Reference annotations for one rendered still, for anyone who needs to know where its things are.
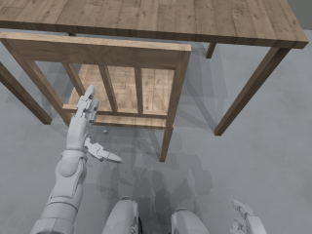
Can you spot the table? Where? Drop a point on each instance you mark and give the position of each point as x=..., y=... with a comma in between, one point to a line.
x=262, y=23

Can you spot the robot left forearm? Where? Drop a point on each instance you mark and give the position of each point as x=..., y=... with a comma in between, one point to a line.
x=63, y=204

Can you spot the right robot hand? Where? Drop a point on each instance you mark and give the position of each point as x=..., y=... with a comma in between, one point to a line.
x=253, y=224

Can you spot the right robot thigh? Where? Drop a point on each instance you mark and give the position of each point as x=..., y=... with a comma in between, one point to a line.
x=186, y=222

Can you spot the robot thigh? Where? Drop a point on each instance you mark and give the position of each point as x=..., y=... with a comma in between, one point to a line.
x=122, y=218
x=186, y=222

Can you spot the chair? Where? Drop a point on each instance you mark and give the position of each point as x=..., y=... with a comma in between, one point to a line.
x=138, y=83

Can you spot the left robot thigh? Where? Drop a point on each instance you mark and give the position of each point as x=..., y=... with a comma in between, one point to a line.
x=122, y=218

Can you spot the left robot hand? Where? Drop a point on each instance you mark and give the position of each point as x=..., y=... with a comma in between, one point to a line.
x=80, y=128

